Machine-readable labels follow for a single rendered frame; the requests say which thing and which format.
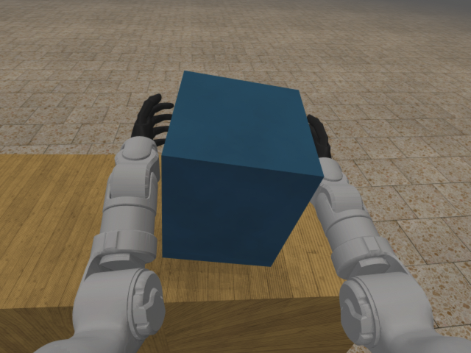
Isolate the robot left upper arm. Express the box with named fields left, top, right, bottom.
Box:
left=33, top=268, right=166, bottom=353

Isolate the robot right hand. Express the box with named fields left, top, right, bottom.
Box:
left=307, top=114, right=332, bottom=159

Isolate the carton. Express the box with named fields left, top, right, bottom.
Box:
left=161, top=71, right=324, bottom=267

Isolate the robot left hand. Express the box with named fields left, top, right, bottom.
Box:
left=131, top=94, right=174, bottom=146

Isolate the right robot forearm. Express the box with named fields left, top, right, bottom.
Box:
left=310, top=157, right=434, bottom=324

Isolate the robot right upper arm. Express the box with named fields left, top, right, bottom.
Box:
left=339, top=271, right=471, bottom=353

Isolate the pedestal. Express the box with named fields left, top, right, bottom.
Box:
left=0, top=154, right=354, bottom=353

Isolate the left robot forearm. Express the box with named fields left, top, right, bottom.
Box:
left=72, top=136, right=160, bottom=326

